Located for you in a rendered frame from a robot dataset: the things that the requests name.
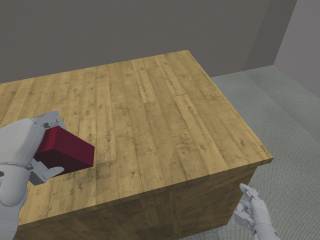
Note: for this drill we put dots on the table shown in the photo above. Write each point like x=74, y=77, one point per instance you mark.
x=170, y=151

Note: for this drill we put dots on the robot left forearm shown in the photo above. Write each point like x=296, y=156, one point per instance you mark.
x=13, y=195

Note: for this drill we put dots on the sponge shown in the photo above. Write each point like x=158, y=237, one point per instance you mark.
x=60, y=148

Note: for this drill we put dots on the robot right hand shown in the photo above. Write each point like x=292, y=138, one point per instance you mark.
x=255, y=213

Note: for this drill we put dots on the robot right forearm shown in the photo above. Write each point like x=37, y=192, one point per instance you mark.
x=264, y=232

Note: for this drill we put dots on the robot left hand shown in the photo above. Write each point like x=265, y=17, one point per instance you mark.
x=20, y=140

